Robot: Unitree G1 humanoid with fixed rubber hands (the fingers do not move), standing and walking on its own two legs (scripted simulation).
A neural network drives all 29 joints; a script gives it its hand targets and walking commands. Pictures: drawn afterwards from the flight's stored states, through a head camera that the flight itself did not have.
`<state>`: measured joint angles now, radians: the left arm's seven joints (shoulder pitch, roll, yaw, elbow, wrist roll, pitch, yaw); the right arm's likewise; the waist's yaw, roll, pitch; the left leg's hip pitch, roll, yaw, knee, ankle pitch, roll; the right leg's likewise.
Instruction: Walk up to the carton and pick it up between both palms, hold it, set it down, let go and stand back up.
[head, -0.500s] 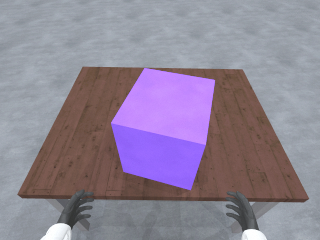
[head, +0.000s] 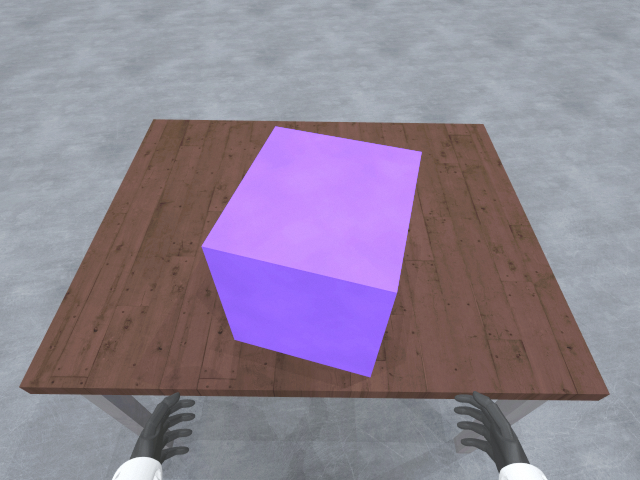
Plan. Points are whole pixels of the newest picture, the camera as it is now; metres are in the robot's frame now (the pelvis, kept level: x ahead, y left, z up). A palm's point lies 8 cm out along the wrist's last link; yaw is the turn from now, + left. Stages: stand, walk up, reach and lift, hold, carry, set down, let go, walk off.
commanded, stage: let go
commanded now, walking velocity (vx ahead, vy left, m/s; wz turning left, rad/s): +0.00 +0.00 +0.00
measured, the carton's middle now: (322, 251) +0.46 +0.01 -0.03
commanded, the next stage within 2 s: stand in 0.48 s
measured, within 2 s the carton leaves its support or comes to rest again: neither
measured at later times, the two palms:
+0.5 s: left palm (142, 454) +0.17 +0.25 -0.08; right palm (504, 468) +0.14 -0.21 -0.07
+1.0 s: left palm out of the picture +0.06 +0.31 -0.10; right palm out of the picture +0.10 -0.21 -0.10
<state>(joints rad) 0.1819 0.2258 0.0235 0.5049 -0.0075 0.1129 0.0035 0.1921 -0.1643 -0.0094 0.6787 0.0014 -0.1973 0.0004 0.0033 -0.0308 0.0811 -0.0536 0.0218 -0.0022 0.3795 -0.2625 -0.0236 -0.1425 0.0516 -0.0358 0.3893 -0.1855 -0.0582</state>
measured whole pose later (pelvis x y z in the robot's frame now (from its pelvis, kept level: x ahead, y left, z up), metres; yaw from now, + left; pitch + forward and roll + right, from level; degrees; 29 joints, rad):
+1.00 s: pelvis -0.02 +0.05 +0.00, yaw +2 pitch -2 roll +0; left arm 0.31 0.27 0.00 0.71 0.01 -0.04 0.02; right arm 0.27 -0.26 0.00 0.74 0.00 -0.03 0.01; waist 0.01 -0.01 0.01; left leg -0.14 -0.06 0.00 0.43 -0.25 0.05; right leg -0.22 -0.03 -0.03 0.44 -0.19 0.01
